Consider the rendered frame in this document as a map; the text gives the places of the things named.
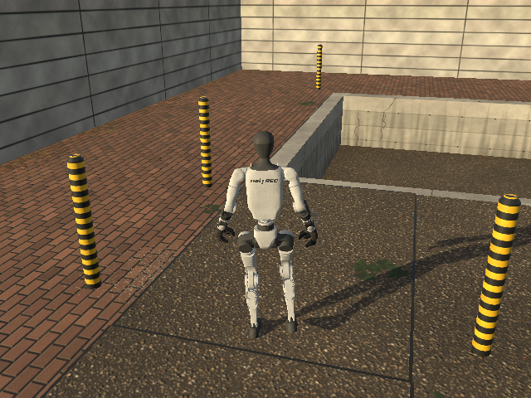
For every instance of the robot left hand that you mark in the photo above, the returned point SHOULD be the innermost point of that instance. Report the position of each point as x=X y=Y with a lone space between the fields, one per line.
x=227 y=231

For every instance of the robot left thigh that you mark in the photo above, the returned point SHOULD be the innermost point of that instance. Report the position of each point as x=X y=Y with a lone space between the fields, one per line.
x=247 y=249

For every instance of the robot left forearm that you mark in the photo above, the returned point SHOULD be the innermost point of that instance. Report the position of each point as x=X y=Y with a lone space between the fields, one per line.
x=224 y=218

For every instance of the right robot upper arm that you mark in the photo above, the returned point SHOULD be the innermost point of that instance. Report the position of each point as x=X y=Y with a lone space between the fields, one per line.
x=295 y=188

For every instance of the robot thigh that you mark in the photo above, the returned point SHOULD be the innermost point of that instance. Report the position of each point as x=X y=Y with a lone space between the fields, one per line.
x=247 y=249
x=285 y=243

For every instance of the robot right forearm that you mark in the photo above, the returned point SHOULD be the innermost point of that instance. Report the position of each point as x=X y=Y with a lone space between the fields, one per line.
x=307 y=218

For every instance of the left robot upper arm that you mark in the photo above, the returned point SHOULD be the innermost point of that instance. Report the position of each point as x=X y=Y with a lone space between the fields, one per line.
x=238 y=175

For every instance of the robot right thigh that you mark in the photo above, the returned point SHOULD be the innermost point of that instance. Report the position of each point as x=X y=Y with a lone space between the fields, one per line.
x=285 y=243

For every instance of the robot right hand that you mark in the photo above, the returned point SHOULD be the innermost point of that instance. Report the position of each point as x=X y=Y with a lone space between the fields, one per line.
x=306 y=235

